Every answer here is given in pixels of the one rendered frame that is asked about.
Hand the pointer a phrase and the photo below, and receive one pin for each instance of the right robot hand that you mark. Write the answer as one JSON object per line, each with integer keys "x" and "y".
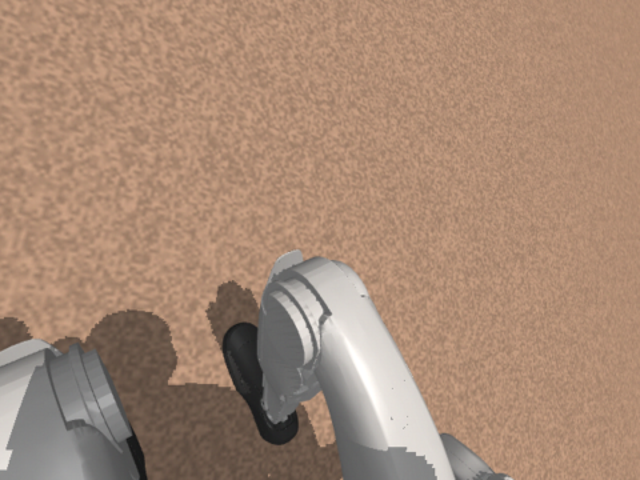
{"x": 466, "y": 465}

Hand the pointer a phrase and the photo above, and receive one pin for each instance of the left robot foot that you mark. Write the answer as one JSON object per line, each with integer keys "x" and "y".
{"x": 137, "y": 454}

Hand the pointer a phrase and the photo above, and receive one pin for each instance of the right robot foot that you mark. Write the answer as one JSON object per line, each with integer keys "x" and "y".
{"x": 240, "y": 354}

